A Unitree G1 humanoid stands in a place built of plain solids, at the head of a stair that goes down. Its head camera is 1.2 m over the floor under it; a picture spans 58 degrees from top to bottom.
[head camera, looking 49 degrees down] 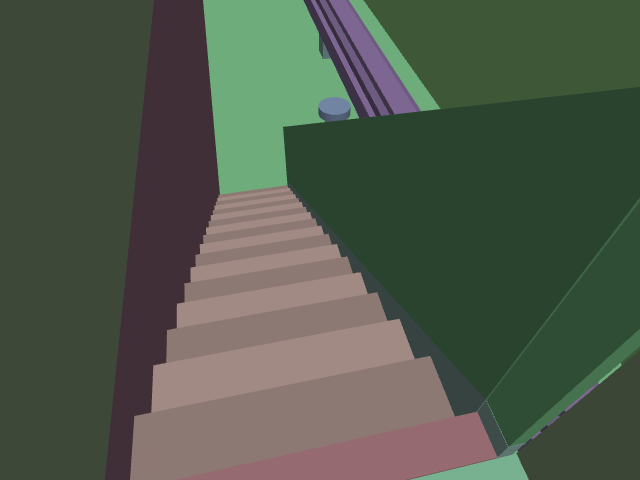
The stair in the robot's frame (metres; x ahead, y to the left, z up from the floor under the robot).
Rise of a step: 0.17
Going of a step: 0.25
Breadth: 0.98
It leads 12 degrees to the left of straight ahead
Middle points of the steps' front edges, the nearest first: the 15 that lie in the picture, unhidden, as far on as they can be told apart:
0.32 0.05 0.00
0.57 0.10 -0.17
0.82 0.15 -0.34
1.07 0.20 -0.52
1.31 0.26 -0.69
1.56 0.31 -0.86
1.81 0.36 -1.04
2.06 0.41 -1.21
2.30 0.47 -1.38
2.55 0.52 -1.55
2.80 0.57 -1.73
3.04 0.62 -1.90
3.29 0.68 -2.07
3.54 0.73 -2.24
3.79 0.78 -2.42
